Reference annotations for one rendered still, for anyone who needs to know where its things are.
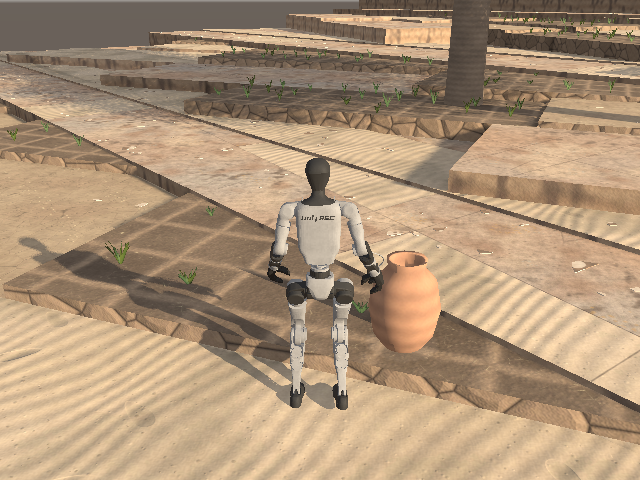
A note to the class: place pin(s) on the left robot upper arm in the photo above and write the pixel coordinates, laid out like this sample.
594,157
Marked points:
287,211

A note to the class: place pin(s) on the robot right hand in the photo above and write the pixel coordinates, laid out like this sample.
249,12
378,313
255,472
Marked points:
378,280

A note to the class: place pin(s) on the robot left hand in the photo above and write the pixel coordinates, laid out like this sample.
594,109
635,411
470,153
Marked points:
273,277

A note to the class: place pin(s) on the right robot upper arm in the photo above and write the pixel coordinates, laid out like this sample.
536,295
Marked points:
350,211

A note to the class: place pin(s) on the robot left shin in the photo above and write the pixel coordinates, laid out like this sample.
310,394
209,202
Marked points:
296,361

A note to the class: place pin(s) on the robot right foot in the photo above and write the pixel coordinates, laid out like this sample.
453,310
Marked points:
341,401

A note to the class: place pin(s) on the robot right forearm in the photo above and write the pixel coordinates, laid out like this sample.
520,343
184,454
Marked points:
369,262

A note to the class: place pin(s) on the robot left forearm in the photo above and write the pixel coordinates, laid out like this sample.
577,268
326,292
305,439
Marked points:
275,260

